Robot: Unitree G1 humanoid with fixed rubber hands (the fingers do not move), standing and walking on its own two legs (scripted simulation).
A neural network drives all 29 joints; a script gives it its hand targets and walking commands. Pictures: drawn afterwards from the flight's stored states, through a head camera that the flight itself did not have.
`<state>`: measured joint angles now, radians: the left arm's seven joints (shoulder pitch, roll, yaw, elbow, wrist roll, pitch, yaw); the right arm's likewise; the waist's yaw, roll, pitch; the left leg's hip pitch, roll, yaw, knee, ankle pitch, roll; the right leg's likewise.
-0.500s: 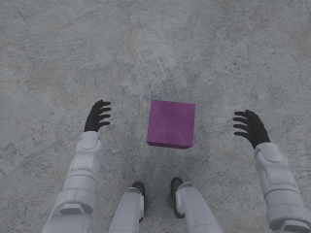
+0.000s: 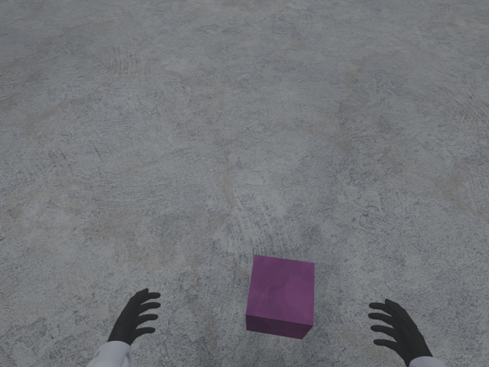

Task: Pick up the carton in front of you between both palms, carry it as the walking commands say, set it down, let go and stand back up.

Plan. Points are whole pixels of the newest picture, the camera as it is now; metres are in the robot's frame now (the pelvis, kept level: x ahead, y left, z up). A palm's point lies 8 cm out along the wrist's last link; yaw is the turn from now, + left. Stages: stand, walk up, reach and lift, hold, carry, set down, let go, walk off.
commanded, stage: let go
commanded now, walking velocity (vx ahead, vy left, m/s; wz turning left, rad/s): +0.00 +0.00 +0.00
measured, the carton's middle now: (278, 298) +0.40 -0.08 -0.65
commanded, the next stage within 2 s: stand in 0.44 s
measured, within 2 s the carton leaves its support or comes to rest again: neither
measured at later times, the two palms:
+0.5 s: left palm (116, 361) +0.14 +0.23 -0.08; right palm (427, 353) +0.16 -0.25 -0.07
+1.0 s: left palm out of the picture +0.10 +0.25 -0.09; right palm out of the picture +0.12 -0.30 -0.10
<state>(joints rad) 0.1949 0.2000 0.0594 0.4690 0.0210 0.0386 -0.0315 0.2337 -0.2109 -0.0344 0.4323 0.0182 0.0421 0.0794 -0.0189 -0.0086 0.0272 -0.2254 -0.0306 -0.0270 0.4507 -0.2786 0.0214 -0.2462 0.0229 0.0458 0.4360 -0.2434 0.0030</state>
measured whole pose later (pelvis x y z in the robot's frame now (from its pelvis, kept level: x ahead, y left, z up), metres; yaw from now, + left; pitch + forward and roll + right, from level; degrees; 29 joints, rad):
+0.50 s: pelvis -0.01 -0.01 -0.01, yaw +0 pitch -4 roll +0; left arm 0.22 0.22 0.04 0.54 0.01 0.08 -0.01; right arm 0.20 -0.25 -0.03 0.46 -0.01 0.15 0.02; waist 0.00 0.01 0.05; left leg -0.13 -0.02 -0.03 0.52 -0.32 0.01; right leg -0.15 0.03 0.04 0.51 -0.29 -0.01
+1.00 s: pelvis +0.00 -0.03 +0.00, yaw +1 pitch -2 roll +0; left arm 0.21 0.27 0.06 0.77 0.02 -0.01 0.03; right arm 0.22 -0.30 -0.05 0.74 -0.02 -0.01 -0.03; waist 0.00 0.03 0.02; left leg -0.16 -0.01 -0.06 0.51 -0.31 -0.01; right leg -0.18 0.04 0.01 0.51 -0.29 -0.03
